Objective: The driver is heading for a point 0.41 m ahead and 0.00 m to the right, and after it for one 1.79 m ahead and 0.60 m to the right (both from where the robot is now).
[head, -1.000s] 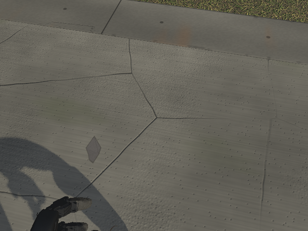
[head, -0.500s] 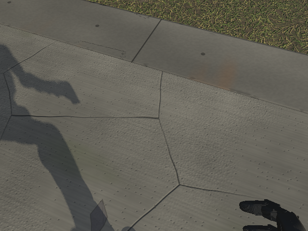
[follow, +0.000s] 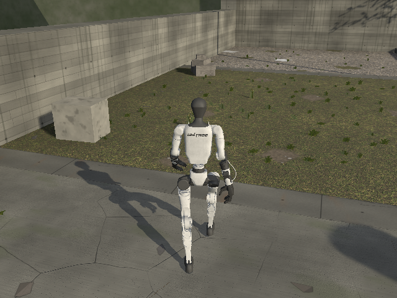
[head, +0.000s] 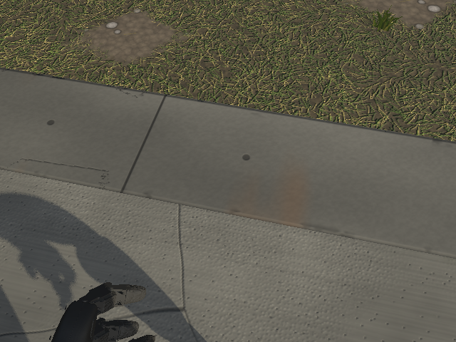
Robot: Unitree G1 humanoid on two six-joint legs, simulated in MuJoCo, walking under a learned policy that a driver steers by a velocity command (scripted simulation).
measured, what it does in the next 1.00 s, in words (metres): walks ahead, turning right: right foot, then left foot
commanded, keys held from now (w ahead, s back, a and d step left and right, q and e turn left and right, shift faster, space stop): w+shift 0.18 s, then e+shift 0.80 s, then q+shift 0.02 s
